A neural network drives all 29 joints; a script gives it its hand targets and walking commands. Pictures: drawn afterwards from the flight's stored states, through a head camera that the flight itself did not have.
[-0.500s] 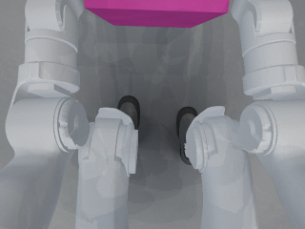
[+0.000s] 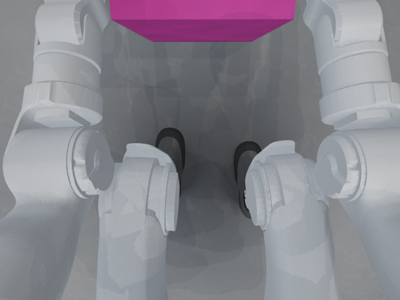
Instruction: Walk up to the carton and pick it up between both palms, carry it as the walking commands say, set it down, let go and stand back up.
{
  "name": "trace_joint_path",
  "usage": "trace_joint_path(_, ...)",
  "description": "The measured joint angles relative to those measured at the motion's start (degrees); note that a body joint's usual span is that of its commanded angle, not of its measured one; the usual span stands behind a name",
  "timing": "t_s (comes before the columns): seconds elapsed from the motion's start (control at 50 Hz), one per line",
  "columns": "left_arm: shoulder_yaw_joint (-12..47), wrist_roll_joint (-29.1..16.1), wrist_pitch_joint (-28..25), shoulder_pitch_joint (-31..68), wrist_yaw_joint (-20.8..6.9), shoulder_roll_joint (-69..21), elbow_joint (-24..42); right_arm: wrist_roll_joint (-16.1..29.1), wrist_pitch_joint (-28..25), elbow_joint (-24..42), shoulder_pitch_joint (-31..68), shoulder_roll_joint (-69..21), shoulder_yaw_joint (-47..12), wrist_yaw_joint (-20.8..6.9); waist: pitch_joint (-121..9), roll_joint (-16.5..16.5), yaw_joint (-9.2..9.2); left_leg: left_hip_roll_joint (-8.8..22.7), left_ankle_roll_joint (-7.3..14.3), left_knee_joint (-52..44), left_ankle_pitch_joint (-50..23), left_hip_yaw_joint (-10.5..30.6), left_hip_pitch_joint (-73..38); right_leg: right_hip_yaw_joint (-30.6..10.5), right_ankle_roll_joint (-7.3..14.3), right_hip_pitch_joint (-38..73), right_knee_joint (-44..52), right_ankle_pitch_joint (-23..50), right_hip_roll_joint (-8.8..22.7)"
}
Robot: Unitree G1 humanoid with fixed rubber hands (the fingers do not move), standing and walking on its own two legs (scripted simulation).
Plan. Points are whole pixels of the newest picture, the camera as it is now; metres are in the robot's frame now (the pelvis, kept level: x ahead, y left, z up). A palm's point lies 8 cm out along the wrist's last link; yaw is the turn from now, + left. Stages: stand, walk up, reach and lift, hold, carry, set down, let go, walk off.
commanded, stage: set down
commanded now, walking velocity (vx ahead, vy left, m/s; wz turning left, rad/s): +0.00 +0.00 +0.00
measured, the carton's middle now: out of the picture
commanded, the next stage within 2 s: none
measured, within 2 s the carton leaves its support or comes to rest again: neither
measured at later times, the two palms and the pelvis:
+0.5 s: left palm out of the picture +0.55 +0.18 -0.20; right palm out of the picture +0.55 -0.12 -0.20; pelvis +0.00 +0.00 -0.01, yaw +0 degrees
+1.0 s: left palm out of the picture +0.54 +0.19 -0.20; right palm out of the picture +0.55 -0.12 -0.20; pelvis +0.00 +0.00 -0.01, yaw -1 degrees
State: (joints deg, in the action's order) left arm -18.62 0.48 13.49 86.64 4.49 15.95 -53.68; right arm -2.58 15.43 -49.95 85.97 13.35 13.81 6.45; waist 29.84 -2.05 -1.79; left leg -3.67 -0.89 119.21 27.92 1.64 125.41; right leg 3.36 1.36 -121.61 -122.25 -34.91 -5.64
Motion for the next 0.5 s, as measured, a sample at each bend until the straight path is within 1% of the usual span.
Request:
trace_joint_path(0.34,0.0,0.0,-1.6,-0.2,-1.3,1.1,-2.0,0.0,-1.7,-1.0,0.0,0.0,0.0,-2.2,0.0,0.0,0.00,0.5,0.0,1.0,0.3,-0.1,0.5,0.0,0.0,-0.6,-0.9,0.0,-0.5)
trace_joint_path(0.5,0.0,0.0,-1.7,-0.2,-1.5,1.3,-2.5,0.0,-2.1,-1.6,0.0,0.0,0.0,-2.4,0.0,0.1,0.00,0.6,0.0,1.4,0.4,-0.2,0.5,0.0,0.0,-0.8,-1.3,0.0,-0.5)
